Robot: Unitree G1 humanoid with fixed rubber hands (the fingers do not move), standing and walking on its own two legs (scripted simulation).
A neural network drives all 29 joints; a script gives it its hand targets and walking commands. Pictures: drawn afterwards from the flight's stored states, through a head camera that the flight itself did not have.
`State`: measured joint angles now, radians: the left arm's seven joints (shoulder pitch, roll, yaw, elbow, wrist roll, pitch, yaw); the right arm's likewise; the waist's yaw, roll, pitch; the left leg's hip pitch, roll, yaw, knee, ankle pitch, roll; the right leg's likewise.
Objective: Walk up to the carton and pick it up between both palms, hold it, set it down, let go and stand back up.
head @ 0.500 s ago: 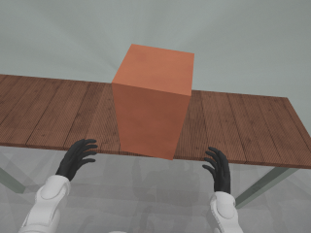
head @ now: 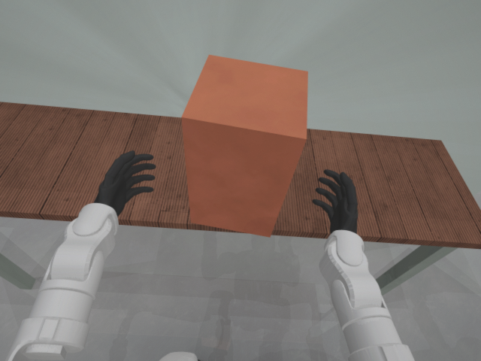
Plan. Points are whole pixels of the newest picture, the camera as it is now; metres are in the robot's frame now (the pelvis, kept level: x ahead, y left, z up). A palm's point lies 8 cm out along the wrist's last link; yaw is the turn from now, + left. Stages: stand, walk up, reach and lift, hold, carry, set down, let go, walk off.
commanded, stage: reach and lift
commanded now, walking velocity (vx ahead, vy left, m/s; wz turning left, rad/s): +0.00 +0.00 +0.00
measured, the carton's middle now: (242, 155) +0.46 +0.03 +0.05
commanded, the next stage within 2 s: none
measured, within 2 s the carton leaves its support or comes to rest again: neither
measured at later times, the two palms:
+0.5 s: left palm (120, 144) +0.38 +0.22 +0.12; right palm (347, 176) +0.36 -0.14 +0.12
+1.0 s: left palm (127, 96) +0.43 +0.21 +0.18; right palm (358, 137) +0.40 -0.14 +0.17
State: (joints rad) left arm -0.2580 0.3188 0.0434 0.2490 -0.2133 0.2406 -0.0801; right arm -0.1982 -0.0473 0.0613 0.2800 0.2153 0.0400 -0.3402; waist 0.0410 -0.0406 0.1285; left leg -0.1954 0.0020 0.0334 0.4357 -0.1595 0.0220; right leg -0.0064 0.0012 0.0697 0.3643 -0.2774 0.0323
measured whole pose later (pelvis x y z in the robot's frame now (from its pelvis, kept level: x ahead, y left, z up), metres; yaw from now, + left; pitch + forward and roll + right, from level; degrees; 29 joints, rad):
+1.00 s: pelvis -0.01 +0.00 +0.00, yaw +1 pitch +1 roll -2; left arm -0.92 0.45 -0.01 0.74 -0.28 0.42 -0.03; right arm -0.82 -0.10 -0.04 0.59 0.32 0.36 -0.34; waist -0.05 -0.05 0.01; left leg -0.32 0.02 0.01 0.42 -0.12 0.01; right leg -0.13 0.02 0.05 0.34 -0.23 0.02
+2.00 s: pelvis +0.00 -0.02 +0.00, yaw +1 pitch +9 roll -2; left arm -1.16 0.39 0.00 1.31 -0.20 0.10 -0.03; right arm -1.01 -0.03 -0.06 0.99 0.27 0.20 -0.32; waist -0.13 -0.05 -0.11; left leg -0.45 0.04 -0.01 0.38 -0.09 -0.01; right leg -0.26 0.04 0.03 0.32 -0.22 0.00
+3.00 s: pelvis +0.00 +0.00 +0.00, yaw +0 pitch +6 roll -1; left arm -1.03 0.06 0.61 1.15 0.47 -0.08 -0.05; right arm -0.82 0.31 -0.80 0.83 -0.56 -0.14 -0.14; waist -0.02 -0.08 -0.03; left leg -0.37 0.01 0.03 0.34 -0.08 0.02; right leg -0.19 0.00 0.06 0.28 -0.20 0.04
